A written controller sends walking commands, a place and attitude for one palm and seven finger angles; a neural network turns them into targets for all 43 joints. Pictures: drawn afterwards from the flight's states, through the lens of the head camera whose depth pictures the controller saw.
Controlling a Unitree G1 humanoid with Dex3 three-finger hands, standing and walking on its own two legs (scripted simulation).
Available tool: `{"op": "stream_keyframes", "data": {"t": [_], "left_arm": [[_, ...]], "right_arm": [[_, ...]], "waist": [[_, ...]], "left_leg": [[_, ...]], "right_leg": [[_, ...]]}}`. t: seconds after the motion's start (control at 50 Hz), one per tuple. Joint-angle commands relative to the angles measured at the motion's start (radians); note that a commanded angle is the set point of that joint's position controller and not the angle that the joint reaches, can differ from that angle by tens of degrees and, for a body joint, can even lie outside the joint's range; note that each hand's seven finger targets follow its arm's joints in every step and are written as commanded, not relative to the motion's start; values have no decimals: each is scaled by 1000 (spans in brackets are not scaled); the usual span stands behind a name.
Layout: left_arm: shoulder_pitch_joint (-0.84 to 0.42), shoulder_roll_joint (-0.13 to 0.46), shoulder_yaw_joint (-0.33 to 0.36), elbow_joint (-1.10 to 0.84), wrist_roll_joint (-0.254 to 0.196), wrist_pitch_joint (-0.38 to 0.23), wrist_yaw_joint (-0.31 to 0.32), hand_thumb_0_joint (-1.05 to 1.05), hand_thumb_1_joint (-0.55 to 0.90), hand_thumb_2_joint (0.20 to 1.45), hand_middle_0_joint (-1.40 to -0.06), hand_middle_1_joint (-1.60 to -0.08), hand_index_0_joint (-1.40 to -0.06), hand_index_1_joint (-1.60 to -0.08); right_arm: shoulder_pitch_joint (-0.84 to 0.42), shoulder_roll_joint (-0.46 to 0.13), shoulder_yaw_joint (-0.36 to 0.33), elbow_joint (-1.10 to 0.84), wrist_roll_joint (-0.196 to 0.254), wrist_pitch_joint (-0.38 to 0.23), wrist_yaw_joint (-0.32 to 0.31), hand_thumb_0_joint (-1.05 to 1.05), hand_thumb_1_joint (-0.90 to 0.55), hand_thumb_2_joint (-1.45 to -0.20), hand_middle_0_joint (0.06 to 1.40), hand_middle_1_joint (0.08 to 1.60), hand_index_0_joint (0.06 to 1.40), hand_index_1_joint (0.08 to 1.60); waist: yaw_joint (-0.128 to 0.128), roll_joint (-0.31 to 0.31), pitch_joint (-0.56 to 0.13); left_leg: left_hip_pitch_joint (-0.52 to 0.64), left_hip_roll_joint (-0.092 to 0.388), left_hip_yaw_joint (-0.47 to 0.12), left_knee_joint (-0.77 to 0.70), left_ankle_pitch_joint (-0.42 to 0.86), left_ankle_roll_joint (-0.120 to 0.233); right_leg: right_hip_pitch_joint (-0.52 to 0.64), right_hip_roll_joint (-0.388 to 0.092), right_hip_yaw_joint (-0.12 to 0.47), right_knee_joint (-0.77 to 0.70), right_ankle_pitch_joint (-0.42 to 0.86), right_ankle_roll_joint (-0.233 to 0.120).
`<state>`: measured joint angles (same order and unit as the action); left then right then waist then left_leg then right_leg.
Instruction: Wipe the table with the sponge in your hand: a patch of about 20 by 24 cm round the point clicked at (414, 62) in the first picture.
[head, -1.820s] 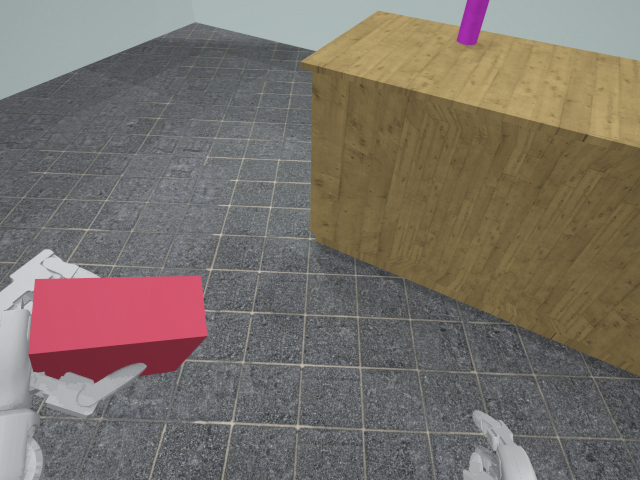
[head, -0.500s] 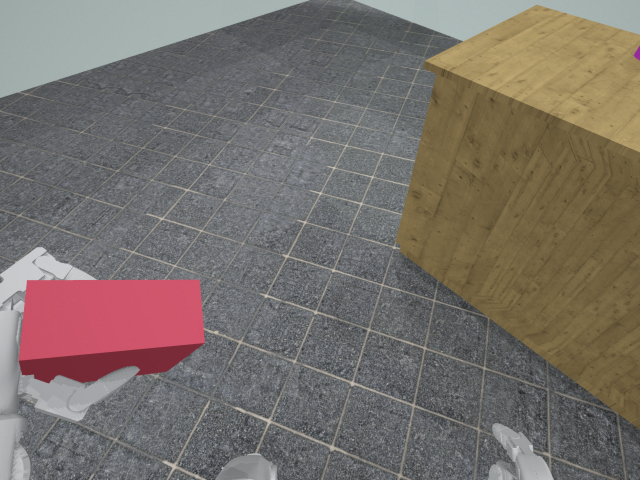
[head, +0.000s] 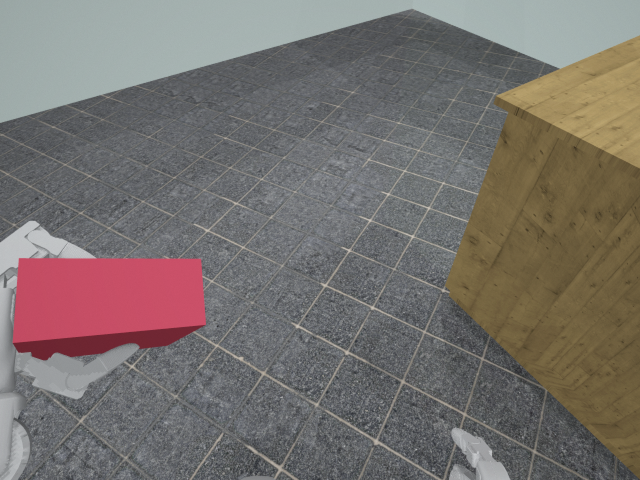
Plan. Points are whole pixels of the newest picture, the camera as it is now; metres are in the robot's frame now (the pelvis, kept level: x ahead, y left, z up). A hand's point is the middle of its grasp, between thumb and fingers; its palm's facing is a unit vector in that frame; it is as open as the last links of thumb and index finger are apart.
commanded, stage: walk to a spot facing it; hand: left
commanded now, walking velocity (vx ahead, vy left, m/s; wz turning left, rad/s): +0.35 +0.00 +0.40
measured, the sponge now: (136, 310) +0.23 +0.20 +0.17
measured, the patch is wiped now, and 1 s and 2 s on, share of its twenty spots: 0.00 0.00 0.00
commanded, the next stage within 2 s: turn to face it in 0.92 s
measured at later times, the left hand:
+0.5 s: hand (85, 211) +0.32 +0.27 +0.21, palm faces +0.49 -0.76 -0.42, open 10.2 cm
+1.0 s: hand (88, 187) +0.37 +0.30 +0.19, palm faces +0.64 -0.62 -0.45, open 10.2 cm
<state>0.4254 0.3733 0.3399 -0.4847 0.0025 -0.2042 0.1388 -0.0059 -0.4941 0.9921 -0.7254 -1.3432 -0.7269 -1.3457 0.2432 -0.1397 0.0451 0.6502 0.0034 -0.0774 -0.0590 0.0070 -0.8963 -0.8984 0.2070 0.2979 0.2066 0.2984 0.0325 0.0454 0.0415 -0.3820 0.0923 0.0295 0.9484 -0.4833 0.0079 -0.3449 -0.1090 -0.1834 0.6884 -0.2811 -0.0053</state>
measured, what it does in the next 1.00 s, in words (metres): walks ahead, turning left: left foot, then right foot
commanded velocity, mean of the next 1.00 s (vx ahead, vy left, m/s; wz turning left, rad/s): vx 0.29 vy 0.00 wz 0.45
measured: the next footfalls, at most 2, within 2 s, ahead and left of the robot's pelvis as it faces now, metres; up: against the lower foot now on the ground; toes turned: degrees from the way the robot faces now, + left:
left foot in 0.30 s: +0.20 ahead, +0.13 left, +0.00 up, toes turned +15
right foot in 0.66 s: +0.29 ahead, -0.13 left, +0.00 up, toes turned +2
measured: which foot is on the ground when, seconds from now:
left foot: up 0.00-0.28, down 0.30-0.66, up 0.68-0.98, down 1.00-1.00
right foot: down 0.00-0.30, up 0.32-0.64, down 0.66-1.00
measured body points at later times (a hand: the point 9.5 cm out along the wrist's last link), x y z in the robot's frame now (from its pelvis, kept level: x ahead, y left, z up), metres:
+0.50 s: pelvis +0.13 +0.01 +0.02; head +0.15 +0.03 +0.46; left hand +0.28 +0.31 +0.23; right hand +0.32 -0.18 -0.06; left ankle +0.16 +0.12 -0.72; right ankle +0.15 -0.13 -0.65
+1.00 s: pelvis +0.25 +0.01 +0.00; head +0.28 +0.04 +0.45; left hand +0.33 +0.33 +0.22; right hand +0.50 -0.20 -0.06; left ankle +0.27 +0.14 -0.72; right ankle +0.25 -0.13 -0.71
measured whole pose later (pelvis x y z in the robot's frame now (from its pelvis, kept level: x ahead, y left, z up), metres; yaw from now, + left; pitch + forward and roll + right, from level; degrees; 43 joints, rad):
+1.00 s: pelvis +0.25 +0.01 +0.00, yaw +21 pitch +0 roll +1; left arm 0.53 0.41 0.40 -0.67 -0.02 -0.20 0.18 -0.01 -0.50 0.99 -0.73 -1.34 -0.73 -1.35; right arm 0.21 -0.28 -0.07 0.53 0.00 -0.04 -0.08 0.01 -0.90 -0.90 0.20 0.30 0.20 0.30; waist -0.01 -0.06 0.10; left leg -0.37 0.06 0.20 0.59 -0.26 0.00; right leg -0.24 -0.22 -0.27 0.71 -0.41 0.05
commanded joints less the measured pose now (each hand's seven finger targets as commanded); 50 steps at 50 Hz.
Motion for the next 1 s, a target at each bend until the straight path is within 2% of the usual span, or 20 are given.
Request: {"op": "stream_keyframes", "data": {"t": [0.0,0.08,0.18,0.24,0.26,0.28,0.3,0.38,0.46,0.6,0.62,0.64,0.66,0.7,0.74,0.78,0.88,0.94,0.96,0.98], "left_arm": [[-118,191,130,-172,-18,-58,24,0,100,1300,-1200,-1600,-1200,-1600],[-79,183,139,-233,-10,-73,31,0,100,1300,-1200,-1600,-1200,-1600],[-6,173,158,-333,-21,-67,67,0,100,1300,-1200,-1600,-1200,-1600],[-28,166,151,-340,-21,-72,80,0,100,1300,-1200,-1600,-1200,-1600],[-12,138,127,-337,-20,-79,78,0,100,1300,-1200,-1600,-1200,-1600],[-44,142,134,-367,-28,-97,79,0,100,1300,-1200,-1600,-1200,-1600],[-100,216,159,-320,-9,-109,69,0,100,1300,-1200,-1600,-1200,-1600],[1,185,176,-384,-21,-100,35,0,100,1300,-1200,-1600,-1200,-1600],[61,125,139,-340,-34,-86,26,0,100,1300,-1200,-1600,-1200,-1600],[-67,114,98,-144,-23,-37,20,0,100,1300,-1200,-1600,-1200,-1600],[-92,130,97,-137,-16,-30,21,0,100,1300,-1200,-1600,-1200,-1600],[-110,176,116,-135,-6,-20,25,0,100,1300,-1200,-1600,-1200,-1600],[-117,208,139,-134,-20,-8,33,0,100,1300,-1200,-1600,-1200,-1600],[-138,186,110,-178,-24,-30,30,0,100,1300,-1200,-1600,-1200,-1600],[-96,189,126,-226,-14,-51,27,0,100,1300,-1200,-1600,-1200,-1600],[-90,199,142,-273,-14,-55,32,0,100,1300,-1200,-1600,-1200,-1600],[38,192,188,-359,-33,-47,69,0,100,1300,-1200,-1600,-1200,-1600],[34,184,188,-364,-43,-45,83,0,100,1300,-1200,-1600,-1200,-1600],[53,162,170,-356,-46,-57,82,0,100,1300,-1200,-1600,-1200,-1600],[29,164,172,-400,-57,-83,80,0,100,1300,-1200,-1600,-1200,-1600]], "right_arm": [[-151,-152,-72,-146,-3,-43,-8,0,-900,-900,200,300,200,300],[-153,-153,-78,-162,-5,-16,-5,0,-900,-900,200,300,200,300],[-116,-135,-95,-226,-8,-22,-1,0,-900,-900,200,300,200,300],[-60,-155,-115,-227,-7,-24,-18,0,-900,-900,200,300,200,300],[-49,-180,-127,-232,0,-25,-21,0,-900,-900,200,300,200,300],[-71,-197,-123,-238,0,-32,-11,0,-900,-900,200,300,200,300],[-86,-186,-107,-225,2,-43,6,0,-900,-900,200,300,200,300],[-97,-164,-120,-198,14,-54,12,0,-900,-900,200,300,200,300],[-90,-161,-101,-186,10,-81,13,0,-900,-900,200,300,200,300],[-99,-156,-79,-158,3,-62,-23,0,-900,-900,200,300,200,300],[-100,-144,-75,-158,4,-56,-24,0,-900,-900,200,300,200,300],[-97,-119,-70,-164,4,-46,-22,0,-900,-900,200,300,200,300],[-146,-136,-68,-182,1,-52,-20,0,-900,-900,200,300,200,300],[-142,-162,-81,-159,-8,-54,-6,0,-900,-900,200,300,200,300],[-166,-153,-71,-151,-9,-30,-7,0,-900,-900,200,300,200,300],[-177,-150,-76,-171,-9,-20,-12,0,-900,-900,200,300,200,300],[-136,-124,-94,-239,-15,-11,-8,0,-900,-900,200,300,200,300],[-73,-139,-116,-246,-7,-6,-15,0,-900,-900,200,300,200,300],[-57,-161,-126,-248,-1,-7,-19,0,-900,-900,200,300,200,300],[-83,-184,-127,-256,-1,-18,-10,0,-900,-900,200,300,200,300]], "waist": [[-12,-216,-39],[-26,-209,-71],[4,-204,-118],[-50,-49,-184],[-68,156,-223],[-58,381,-217],[-55,277,-186],[-31,189,-149],[-27,202,-143],[-21,94,-96],[-17,-7,-105],[-9,-284,-110],[16,-358,-83],[-15,-285,-50],[-15,-183,-22],[-23,-190,-46],[11,-201,-134],[-57,-133,-230],[-80,40,-266],[-61,315,-267]], "left_leg": [[-386,15,-41,377,55,-23],[-232,33,35,79,129,-28],[-61,-23,166,-268,149,-8],[233,-88,209,-447,248,5],[395,21,10,-505,240,58],[484,296,-458,-601,482,204],[390,365,-606,-654,360,262],[288,253,-338,-627,286,224],[147,179,-155,-672,258,165],[26,126,-90,-517,52,108],[-48,79,-48,-355,21,84],[-252,-33,60,-48,-73,35],[-371,-91,18,215,-124,5],[-380,-18,-54,378,16,-25],[-327,16,-31,349,73,-47],[-236,31,10,175,86,-46],[-67,-25,175,-235,97,-34],[192,-119,246,-451,249,-28],[390,-26,86,-497,344,25],[491,264,-370,-528,804,197]], "right_leg": [[273,-343,500,-451,-110,-173],[246,-265,147,-394,192,-113],[287,-258,98,-316,271,-121],[169,-179,4,7,309,-53],[13,-112,-32,259,161,-2],[-227,45,14,528,-321,50],[-288,21,143,626,-348,25],[-340,-35,153,528,-198,52],[-130,-5,63,243,-92,61],[184,70,-19,-186,-51,70],[257,0,80,-283,-99,36],[356,-225,406,-406,-200,-56],[359,-401,661,-481,-127,-154],[292,-398,566,-465,-107,-168],[225,-323,287,-427,94,-124],[220,-295,143,-392,237,-99],[288,-278,38,-247,509,-102],[220,-219,-44,81,582,-27],[46,-161,-61,332,375,26],[-211,16,-18,589,-279,89]]}}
